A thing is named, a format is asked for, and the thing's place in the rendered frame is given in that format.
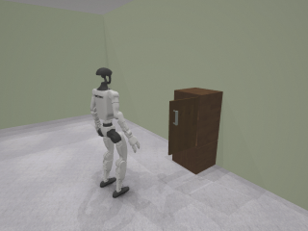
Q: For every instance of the robot right forearm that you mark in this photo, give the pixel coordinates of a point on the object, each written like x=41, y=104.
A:
x=123, y=125

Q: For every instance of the left robot hand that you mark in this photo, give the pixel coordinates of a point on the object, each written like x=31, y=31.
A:
x=97, y=127

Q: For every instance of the cupboard door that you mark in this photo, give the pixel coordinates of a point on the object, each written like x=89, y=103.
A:
x=183, y=135

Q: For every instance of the right robot foot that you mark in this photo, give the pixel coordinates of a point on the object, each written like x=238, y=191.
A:
x=123, y=191

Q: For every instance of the robot left forearm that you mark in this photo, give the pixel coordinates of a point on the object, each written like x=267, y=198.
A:
x=95, y=117

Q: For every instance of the handle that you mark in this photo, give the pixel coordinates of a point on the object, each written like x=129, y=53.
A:
x=176, y=118

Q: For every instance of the right robot hand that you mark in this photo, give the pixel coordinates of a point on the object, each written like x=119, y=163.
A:
x=134, y=141

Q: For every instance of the robot right upper arm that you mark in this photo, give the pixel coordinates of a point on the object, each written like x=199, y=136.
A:
x=114, y=96

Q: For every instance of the robot left thigh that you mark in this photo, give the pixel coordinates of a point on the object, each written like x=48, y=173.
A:
x=110, y=146

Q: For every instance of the robot left upper arm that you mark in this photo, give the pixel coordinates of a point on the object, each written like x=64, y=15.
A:
x=92, y=103

